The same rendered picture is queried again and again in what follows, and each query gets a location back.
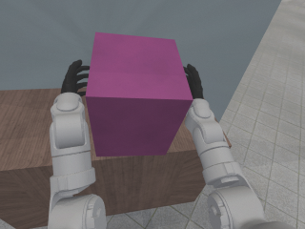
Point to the pedestal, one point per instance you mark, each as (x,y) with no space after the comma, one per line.
(125,183)

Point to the left robot hand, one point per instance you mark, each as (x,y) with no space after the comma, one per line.
(70,84)

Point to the robot right upper arm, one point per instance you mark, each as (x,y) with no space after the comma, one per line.
(238,208)

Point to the right robot forearm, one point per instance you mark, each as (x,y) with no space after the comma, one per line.
(219,167)

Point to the robot left upper arm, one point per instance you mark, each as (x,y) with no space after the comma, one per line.
(79,212)

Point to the left robot forearm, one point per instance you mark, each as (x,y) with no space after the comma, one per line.
(70,148)

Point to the right robot hand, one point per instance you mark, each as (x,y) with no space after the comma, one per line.
(194,81)

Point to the carton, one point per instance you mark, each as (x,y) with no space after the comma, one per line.
(137,94)

